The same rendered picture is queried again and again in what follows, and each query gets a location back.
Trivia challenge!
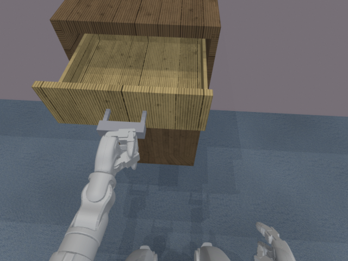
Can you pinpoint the cabinet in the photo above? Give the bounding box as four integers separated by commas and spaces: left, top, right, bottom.
50, 0, 221, 166

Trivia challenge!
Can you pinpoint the drawer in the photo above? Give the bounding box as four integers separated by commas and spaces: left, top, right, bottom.
32, 34, 213, 131

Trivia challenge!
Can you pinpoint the handle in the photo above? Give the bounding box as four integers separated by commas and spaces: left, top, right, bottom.
96, 109, 147, 139

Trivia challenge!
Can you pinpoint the right robot hand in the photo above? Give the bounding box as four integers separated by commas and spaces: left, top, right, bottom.
254, 222, 296, 261

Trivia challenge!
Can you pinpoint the robot left forearm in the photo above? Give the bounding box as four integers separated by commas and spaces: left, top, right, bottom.
49, 171, 116, 261

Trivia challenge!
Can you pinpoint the left robot thigh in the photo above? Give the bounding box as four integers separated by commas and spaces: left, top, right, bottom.
125, 249, 158, 261

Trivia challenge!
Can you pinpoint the robot left shin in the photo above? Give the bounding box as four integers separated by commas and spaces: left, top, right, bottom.
140, 245, 151, 250

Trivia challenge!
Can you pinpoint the left robot hand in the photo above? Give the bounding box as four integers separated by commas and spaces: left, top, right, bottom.
94, 128, 140, 177

